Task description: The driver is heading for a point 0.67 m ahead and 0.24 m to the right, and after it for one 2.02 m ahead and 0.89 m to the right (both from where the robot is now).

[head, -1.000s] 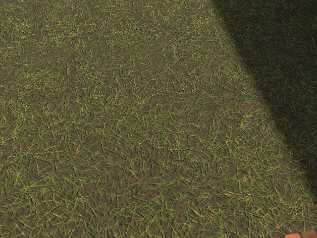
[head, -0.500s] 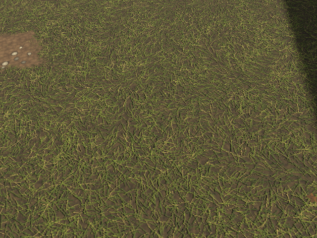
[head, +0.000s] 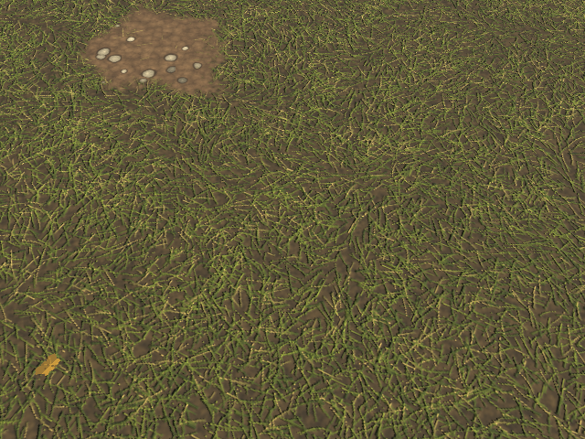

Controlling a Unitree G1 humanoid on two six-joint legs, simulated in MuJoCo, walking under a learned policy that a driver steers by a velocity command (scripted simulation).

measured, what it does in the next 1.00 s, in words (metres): walks ahead, turning right: right foot, then left foot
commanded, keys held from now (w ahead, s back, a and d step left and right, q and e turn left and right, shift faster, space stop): w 0.12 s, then w+e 0.88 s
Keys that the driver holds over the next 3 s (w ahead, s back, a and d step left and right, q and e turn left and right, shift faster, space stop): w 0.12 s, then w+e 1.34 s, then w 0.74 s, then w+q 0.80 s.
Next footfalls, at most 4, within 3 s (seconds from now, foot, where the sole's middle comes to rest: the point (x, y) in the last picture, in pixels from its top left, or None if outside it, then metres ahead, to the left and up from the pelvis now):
0.34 right None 0.38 -0.15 -0.77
0.82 left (298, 339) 0.67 0.00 -0.77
1.34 right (442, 294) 0.81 -0.37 -0.77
1.84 left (436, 189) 1.16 -0.40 -0.77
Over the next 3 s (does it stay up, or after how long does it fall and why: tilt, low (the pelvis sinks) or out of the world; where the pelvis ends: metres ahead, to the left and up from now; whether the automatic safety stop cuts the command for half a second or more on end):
stays up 1.44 -0.75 0.00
